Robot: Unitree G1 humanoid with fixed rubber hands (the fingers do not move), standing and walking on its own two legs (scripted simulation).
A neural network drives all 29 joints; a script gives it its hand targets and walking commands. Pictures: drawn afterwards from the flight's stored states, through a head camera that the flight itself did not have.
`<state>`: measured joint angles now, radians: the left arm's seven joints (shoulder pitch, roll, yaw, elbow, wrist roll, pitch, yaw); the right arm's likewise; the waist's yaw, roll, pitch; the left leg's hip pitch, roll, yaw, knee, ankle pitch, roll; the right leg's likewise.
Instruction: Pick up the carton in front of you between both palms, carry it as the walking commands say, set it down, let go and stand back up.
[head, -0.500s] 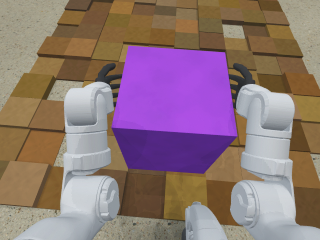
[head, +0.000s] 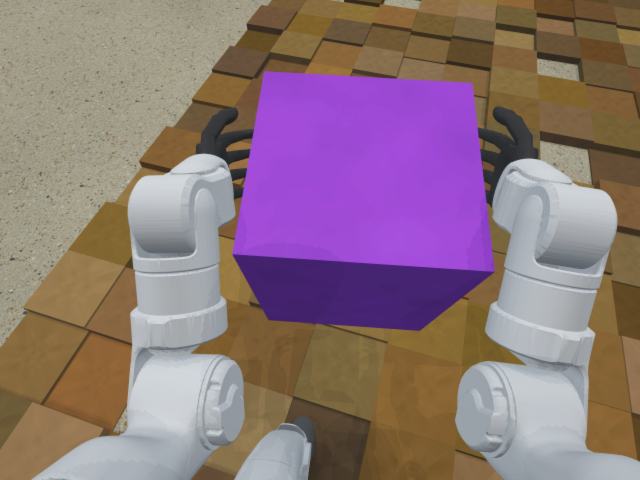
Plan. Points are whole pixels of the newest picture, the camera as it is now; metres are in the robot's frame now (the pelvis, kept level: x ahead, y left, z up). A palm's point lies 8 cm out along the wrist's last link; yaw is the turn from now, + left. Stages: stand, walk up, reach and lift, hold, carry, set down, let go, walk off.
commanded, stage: carry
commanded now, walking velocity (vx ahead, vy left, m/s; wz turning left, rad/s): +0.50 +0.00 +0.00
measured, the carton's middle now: (353, 220) +0.39 +0.04 +0.09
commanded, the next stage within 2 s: none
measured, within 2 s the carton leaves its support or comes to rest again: neither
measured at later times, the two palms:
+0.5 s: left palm (305, 38) +0.72 +0.16 +0.12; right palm (497, 52) +0.71 -0.14 +0.13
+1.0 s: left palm out of the picture +1.02 +0.19 +0.17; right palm out of the picture +1.00 -0.11 +0.18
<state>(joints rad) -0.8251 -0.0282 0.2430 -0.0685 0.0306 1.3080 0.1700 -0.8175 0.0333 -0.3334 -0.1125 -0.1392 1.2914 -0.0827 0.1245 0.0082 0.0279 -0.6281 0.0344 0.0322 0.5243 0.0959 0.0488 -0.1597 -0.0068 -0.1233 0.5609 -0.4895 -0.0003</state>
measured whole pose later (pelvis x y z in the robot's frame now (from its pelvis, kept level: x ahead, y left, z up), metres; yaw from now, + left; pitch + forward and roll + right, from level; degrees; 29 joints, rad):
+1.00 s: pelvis +0.64 +0.05 +0.01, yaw -1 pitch +5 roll +0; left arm -0.80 0.01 0.25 0.09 0.06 1.36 0.13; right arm -0.79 0.03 -0.26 0.09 -0.12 1.31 -0.12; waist -0.03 -0.01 -0.06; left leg -0.43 0.00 0.13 0.55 -0.21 0.07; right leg -0.41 -0.01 -0.03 1.08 -0.44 -0.03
